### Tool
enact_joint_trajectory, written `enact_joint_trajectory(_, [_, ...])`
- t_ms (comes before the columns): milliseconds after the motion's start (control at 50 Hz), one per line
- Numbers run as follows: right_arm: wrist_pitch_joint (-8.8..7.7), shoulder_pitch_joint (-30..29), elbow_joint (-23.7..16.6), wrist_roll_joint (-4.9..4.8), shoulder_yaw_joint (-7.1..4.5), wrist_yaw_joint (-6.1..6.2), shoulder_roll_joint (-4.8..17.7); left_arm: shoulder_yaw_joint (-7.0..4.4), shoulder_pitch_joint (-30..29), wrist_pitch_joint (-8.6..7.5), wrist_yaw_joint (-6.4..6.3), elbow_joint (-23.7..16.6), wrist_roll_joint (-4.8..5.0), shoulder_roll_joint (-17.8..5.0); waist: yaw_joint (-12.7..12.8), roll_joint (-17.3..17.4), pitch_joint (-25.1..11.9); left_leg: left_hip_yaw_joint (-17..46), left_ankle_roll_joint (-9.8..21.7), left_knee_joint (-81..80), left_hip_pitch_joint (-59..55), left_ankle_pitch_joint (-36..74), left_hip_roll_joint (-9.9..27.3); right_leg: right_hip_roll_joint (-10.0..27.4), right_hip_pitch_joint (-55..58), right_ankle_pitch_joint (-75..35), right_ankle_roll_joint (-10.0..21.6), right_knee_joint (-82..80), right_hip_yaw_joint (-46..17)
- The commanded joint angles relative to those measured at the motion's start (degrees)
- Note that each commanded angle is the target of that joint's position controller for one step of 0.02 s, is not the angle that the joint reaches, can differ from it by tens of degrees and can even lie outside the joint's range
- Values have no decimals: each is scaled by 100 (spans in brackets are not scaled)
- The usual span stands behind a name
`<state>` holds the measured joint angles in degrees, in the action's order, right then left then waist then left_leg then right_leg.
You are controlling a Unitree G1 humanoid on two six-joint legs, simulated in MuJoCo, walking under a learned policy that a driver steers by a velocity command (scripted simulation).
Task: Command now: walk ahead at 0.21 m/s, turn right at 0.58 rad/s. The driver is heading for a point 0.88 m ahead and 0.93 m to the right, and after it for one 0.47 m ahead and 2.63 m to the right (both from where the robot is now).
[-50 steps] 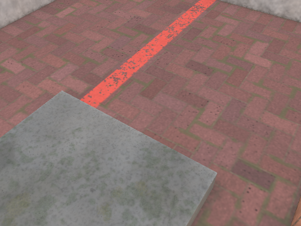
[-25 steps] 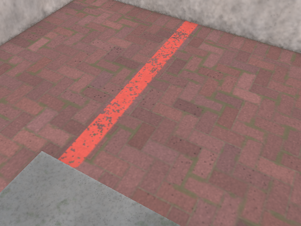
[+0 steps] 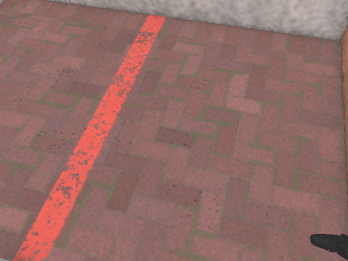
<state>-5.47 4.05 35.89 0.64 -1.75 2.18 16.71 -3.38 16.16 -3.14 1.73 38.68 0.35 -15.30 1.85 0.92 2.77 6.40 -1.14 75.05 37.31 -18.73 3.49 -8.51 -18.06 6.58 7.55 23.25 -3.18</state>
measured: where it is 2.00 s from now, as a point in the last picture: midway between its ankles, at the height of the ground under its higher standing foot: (274, 233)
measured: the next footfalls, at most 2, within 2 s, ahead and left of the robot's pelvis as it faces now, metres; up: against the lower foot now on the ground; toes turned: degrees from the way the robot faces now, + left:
left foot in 0.36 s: +0.21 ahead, +0.19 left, +0.00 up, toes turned -15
right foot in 0.84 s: +0.11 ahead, -0.03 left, +0.00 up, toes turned -35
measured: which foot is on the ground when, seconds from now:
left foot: up 0.00-0.34, down 0.36-0.84, up 0.86-1.00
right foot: down 0.00-0.36, up 0.38-0.82, down 0.84-1.00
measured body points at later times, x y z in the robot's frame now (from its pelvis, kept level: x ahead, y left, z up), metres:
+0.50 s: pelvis +0.15 +0.09 -0.02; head +0.16 +0.09 +0.43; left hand +0.40 +0.28 -0.10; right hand +0.17 -0.20 -0.11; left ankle +0.17 +0.20 -0.74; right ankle +0.05 -0.01 -0.61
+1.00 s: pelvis +0.19 +0.02 +0.00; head +0.18 +0.00 +0.45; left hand +0.41 +0.18 -0.11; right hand +0.15 -0.29 -0.10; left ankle +0.27 +0.12 -0.68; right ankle +0.08 -0.01 -0.74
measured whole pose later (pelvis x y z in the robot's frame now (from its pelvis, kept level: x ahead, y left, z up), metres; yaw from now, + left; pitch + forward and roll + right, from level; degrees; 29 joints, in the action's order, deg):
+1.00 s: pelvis +0.19 +0.02 +0.00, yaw -36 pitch +2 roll +0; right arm -2.9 12.5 39.9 3.5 -2.8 -1.9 18.2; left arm -1.4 21.2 -3.3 4.2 39.5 -3.4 -13.9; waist 0.5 1.9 -2.2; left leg -1.6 2.0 58.7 30.2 -16.4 2.2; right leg -3.2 -7.5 20.2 4.5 25.9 -0.5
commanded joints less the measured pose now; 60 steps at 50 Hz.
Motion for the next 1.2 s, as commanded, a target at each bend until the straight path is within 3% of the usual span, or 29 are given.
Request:
enact_joint_trajectory(20, [175,538,-255,111,-116,180,423,-181,-179,-57,-135,-421,7,-883,-443,-140,-692,-331,-185,-871,23,568,-111,1286,199,-4395,781,-297,-1201])
enact_joint_trajectory(40, [82,1559,-113,447,129,-142,78,-55,729,-492,-56,-126,-615,-787,-638,-1443,-1741,-148,-564,-735,-240,991,89,1191,627,-4101,508,-169,-882])
enact_joint_trajectory(80, [120,1103,-53,366,-41,-270,540,-130,630,-635,2,-258,-536,-909,-323,-489,-1169,-242,-832,-853,267,889,75,1213,657,-3528,413,-57,-1204])
enact_joint_trajectory(160, [310,703,-218,304,15,-218,449,-56,264,-618,124,-488,-313,-959,-334,-475,-963,-249,-784,-1378,-154,783,103,1347,390,-3306,736,271,-1729])
enact_joint_trajectory(300, [122,137,-277,159,142,-140,282,-112,482,-412,98,-485,-94,-1051,333,-645,-782,-335,-586,-3105,335,-7,-308,1657,1484,-3017,685,1375,-2920])
enact_joint_trajectory(320, [32,1111,36,296,127,-167,306,-49,-194,-378,62,-714,-359,-1028,-52,-824,-949,-303,-480,-2367,-678,755,-366,1599,697,-3037,515,1852,-2884])
enact_joint_trajectory(340, [-65,2166,382,263,25,-159,441,18,-984,-374,44,-975,-313,-938,-703,-180,-900,-493,-255,-3019,-2144,1238,-514,1254,-619,-3256,236,2259,-2607])
enact_joint_trajectory(360, [-143,2155,237,-113,-102,-82,778,170,-562,-421,213,-842,-127,-538,-775,431,-1010,-5,556,-4586,-3434,3464,-185,534,-1419,-2112,-177,2361,-2215])
enact_joint_trajectory(380, [-221,2150,43,-54,-276,-83,1559,338,123,-421,236,-930,-229,20,-399,1547,-1968,2164,2865,-4521,-5075,7245,1835,-599,-2584,3138,-1032,4635,-1036])
enact_joint_trajectory(400, [-256,1988,-39,330,-333,-272,1539,101,421,-388,152,-738,-256,-733,-429,504,-1848,2924,3274,-4542,-4575,8239,2567,-103,-3146,3931,-1396,6027,-848])
enact_joint_trajectory(420, [-275,1748,11,301,-355,-326,1466,-4,306,-305,6,-605,-293,-974,-308,330,-1357,2623,2885,-4476,-3893,7182,2459,383,-3220,3631,-1586,6710,-722])
enact_joint_trajectory(440, [-259,1244,-116,117,-210,-341,980,2,-30,-203,-119,-636,-402,-1099,-196,291,-1254,2030,2342,-4561,-3409,5874,2091,764,-3187,3286,-1693,6886,-569])
enact_joint_trajectory(460, [-223,748,-297,-62,-29,-289,415,63,-298,-160,-184,-639,-492,-988,-172,284,-1176,1386,1931,-4675,-3036,5326,1650,949,-3005,2972,-1733,6566,-527])
enact_joint_trajectory(480, [-173,465,-394,-99,-8,-194,371,191,-345,-165,-136,-677,-594,-766,-104,411,-1024,917,1751,-4998,-2515,4881,1374,1052,-2565,2694,-1747,6462,-306])
enact_joint_trajectory(540, [-100,422,-400,120,-163,56,846,308,-306,-162,198,-679,-454,-528,-246,173,-868,-103,1702,-5438,-2062,4105,956,1058,-1892,1891,-1621,6020,104])
enact_joint_trajectory(620, [-94,829,-209,207,-297,18,1139,257,-445,-31,419,-681,-544,-582,-528,328,-624,-636,1456,-5729,-2353,2056,1013,1296,-1332,1786,-1445,3872,525])
enact_joint_trajectory(740, [-116,1149,-58,135,-356,-109,990,201,-752,-72,197,-700,-456,-526,-896,669,-345,111,1575,-6271,-3337,-803,1793,1166,-1212,1921,-555,1956,620])
enact_joint_trajectory(800, [36,642,-78,150,-330,-154,1054,41,-317,-274,213,-420,-359,-556,-477,482,-376,-467,1449,-5883,-2925,-857,1622,807,128,1212,-176,685,1012])
enact_joint_trajectory(840, [115,633,35,416,-199,-239,708,-211,584,-453,134,-98,-485,-763,7,-148,-659,-1271,1066,-4123,-1786,-520,1127,796,2027,602,147,322,642])
enact_joint_trajectory(860, [425,553,-248,-853,-211,-303,476,-371,944,35,344,-303,743,-1410,109,-1134,-925,-2352,432,-1002,91,-979,-150,2617,3126,-946,611,-165,-2454])
enact_joint_trajectory(880, [496,165,-466,-657,-337,-343,904,-182,674,320,529,-523,825,-1189,177,-1273,-749,-1307,245,-553,1798,-1908,-472,2860,3503,-1798,1118,-356,-3236])
enact_joint_trajectory(900, [579,-200,-567,-555,-404,-415,1089,-109,675,391,534,-506,609,-880,345,-725,-558,-923,299,-872,1707,-1502,-149,2722,3211,-2101,1021,-316,-2365])
enact_joint_trajectory(940, [693,-154,-525,-475,-365,-560,852,-134,290,490,412,-506,327,-1012,48,-464,-175,-790,327,-1916,699,-592,-53,2254,2121,-1387,686,-711,-1471])
enact_joint_trajectory(960, [76,370,-148,817,18,-460,-2,142,1045,-134,207,45,-754,-290,118,-1225,-255,-73,365,-1321,539,211,308,2238,1899,783,858,-751,-1540])
enact_joint_trajectory(980, [-154,461,-31,751,54,-404,-37,175,833,-307,121,-38,-875,-42,44,-781,156,-67,374,-1542,847,744,242,2147,1613,1015,830,-822,-1534])
enact_joint_trajectory(1040, [-151,138,83,382,50,-427,390,130,671,-423,72,165,-528,-441,62,-289,-164,-121,-68,-2688,589,2803,10,1739,1137,596,817,-520,-1098])
enact_joint_trajectory(1060, [109,-1127,-393,-428,-379,-449,1174,-87,630,-59,164,134,599,-1040,135,-48,189,-708,-94,-3690,680,2630,-338,1579,1212,-776,727,-728,-1363])
enact_joint_trajectory(1120, [432,-719,-103,-221,-262,-625,529,-41,543,272,-35,214,340,-843,83,-699,-355,-343,191,-4397,-998,3958,-475,1323,260,-543,387,608,-980])
enact_joint_trajectory(1200, [571,-951,-52,-271,-269,-755,291,104,501,369,-297,107,147,-574,61,-588,-116,-22,400,-4405,-979,3271,-470,1288,-114,307,514,1437,-1798])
